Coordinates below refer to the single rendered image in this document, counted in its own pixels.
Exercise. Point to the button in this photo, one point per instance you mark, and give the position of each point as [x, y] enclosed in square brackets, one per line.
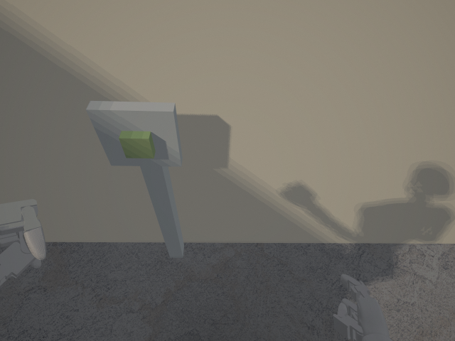
[137, 144]

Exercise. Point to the robot right hand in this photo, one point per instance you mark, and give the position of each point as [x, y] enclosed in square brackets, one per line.
[364, 318]

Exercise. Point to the robot left hand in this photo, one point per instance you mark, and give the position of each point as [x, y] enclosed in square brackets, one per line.
[22, 232]

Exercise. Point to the panel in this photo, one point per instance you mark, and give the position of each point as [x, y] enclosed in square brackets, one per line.
[160, 118]

